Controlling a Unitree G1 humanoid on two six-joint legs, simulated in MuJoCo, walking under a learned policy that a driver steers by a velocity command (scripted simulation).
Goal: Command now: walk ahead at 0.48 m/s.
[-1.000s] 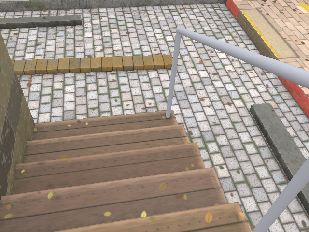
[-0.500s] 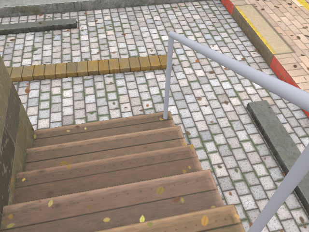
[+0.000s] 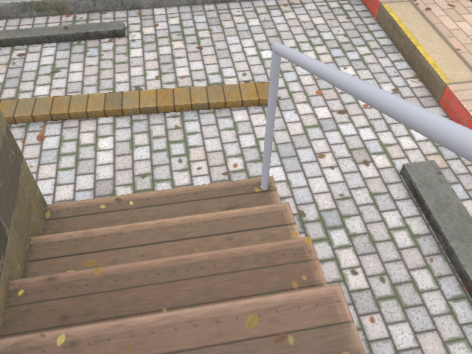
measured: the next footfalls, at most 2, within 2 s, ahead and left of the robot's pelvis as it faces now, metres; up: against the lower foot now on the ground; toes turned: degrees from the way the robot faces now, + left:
right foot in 0.40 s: +0.38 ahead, -0.17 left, -0.15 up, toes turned +2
left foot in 1.04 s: +0.40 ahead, +0.15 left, -0.15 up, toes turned +20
